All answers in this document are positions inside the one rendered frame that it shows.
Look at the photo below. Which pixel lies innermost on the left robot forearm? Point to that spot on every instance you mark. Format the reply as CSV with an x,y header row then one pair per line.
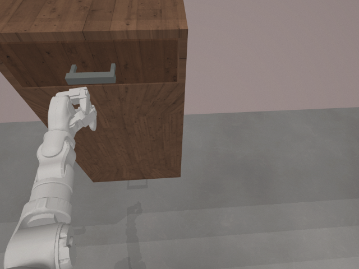
x,y
50,200

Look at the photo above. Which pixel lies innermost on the cabinet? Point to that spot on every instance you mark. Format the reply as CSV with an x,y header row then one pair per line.
x,y
139,127

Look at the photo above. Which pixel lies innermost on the left robot hand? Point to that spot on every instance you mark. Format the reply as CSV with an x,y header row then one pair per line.
x,y
63,116

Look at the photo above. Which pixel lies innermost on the drawer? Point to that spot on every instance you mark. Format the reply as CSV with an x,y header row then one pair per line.
x,y
45,63

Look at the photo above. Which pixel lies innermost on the handle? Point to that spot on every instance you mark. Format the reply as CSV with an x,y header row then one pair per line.
x,y
73,78

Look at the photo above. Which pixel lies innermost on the left robot upper arm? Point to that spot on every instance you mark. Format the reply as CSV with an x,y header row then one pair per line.
x,y
50,246

